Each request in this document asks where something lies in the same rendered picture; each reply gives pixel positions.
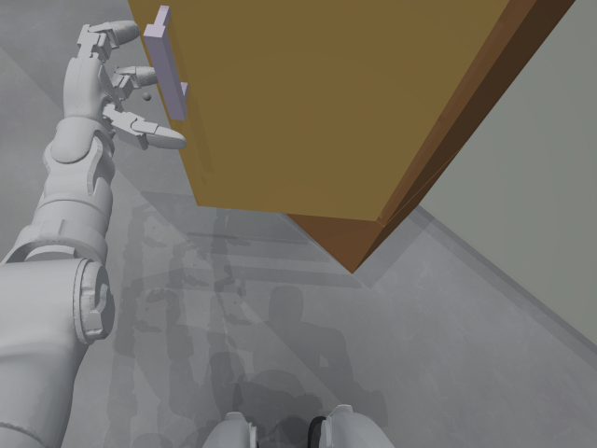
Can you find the robot right thigh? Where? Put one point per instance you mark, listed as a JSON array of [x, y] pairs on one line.
[[352, 430]]

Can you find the left robot forearm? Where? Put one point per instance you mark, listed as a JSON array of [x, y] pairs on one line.
[[73, 213]]

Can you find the robot left thigh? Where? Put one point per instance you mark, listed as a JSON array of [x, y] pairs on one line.
[[232, 434]]

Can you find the cupboard door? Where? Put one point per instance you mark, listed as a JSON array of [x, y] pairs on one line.
[[313, 107]]

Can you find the handle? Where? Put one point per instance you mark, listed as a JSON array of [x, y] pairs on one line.
[[162, 58]]

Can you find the left robot upper arm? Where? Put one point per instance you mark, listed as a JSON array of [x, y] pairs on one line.
[[51, 311]]

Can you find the robot left hand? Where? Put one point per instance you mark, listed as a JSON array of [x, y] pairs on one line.
[[88, 89]]

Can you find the robot thigh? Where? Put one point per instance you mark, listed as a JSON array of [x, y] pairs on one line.
[[232, 434], [352, 430]]

